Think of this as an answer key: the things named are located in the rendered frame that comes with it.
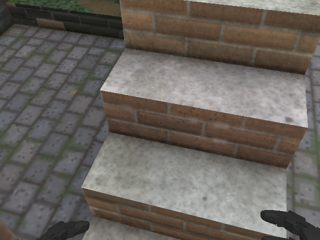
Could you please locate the right robot hand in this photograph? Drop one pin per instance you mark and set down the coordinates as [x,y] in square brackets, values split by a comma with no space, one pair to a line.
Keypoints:
[292,222]

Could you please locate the left robot hand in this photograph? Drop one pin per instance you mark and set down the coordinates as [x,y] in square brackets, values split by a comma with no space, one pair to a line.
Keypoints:
[63,231]

